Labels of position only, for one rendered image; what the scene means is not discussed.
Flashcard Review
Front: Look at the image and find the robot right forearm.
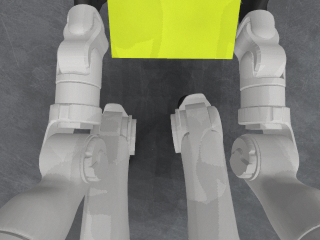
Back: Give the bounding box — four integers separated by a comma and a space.
233, 9, 299, 170

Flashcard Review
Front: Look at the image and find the robot left thigh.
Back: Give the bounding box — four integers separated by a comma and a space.
80, 111, 137, 240

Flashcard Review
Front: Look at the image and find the carton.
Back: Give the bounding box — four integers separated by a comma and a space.
107, 0, 241, 59

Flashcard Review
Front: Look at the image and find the robot left hand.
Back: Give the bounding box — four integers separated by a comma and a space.
74, 0, 108, 13

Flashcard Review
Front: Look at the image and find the right robot shin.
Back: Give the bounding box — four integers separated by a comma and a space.
178, 93, 223, 141

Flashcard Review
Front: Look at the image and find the robot left forearm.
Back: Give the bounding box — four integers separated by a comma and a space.
39, 4, 109, 171

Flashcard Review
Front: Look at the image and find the robot right hand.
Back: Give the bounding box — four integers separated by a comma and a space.
239, 0, 269, 24

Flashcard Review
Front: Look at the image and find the robot right upper arm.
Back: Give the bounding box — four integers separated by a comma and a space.
229, 133, 320, 240

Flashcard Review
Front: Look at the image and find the robot left upper arm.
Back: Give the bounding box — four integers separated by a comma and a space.
0, 133, 109, 240

